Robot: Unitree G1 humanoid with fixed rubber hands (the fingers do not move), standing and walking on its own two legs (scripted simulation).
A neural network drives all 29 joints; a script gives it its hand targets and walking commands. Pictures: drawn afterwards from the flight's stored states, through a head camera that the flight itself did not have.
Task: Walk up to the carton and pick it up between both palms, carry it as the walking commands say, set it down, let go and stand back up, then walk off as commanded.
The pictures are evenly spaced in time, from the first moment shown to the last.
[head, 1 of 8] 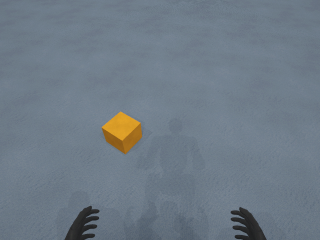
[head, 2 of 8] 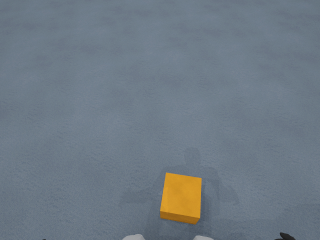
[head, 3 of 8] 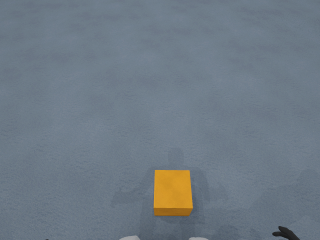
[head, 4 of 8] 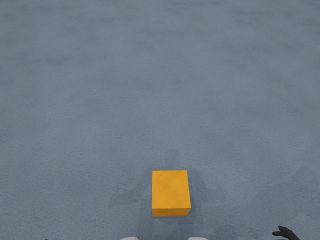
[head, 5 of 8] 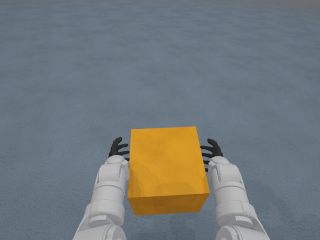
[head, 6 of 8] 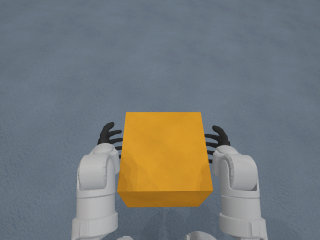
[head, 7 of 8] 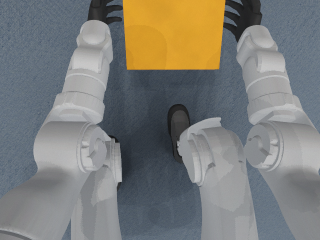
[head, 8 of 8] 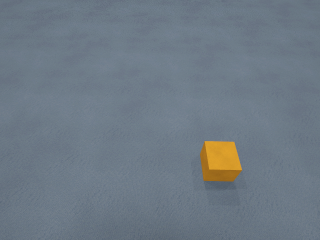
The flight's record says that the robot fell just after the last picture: no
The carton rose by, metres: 0.69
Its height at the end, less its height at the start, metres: +0.00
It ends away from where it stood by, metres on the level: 0.53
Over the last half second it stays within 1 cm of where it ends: yes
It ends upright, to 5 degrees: yes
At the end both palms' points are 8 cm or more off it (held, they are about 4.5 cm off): yes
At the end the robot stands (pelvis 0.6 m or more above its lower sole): yes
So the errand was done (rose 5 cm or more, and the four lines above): yes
